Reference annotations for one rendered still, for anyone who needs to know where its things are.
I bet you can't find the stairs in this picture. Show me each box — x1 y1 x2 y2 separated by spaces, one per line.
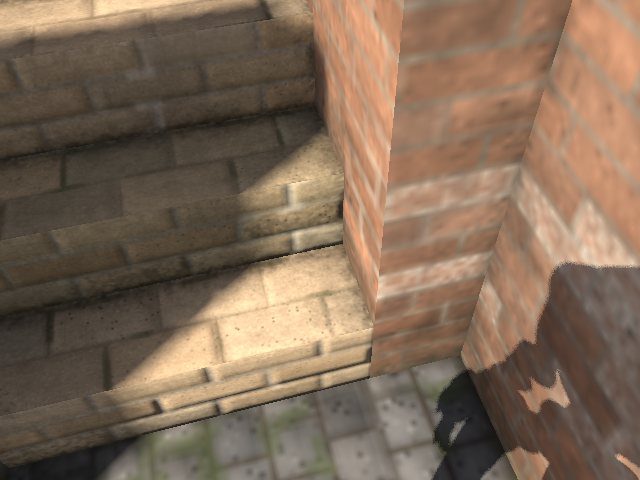
0 0 374 468

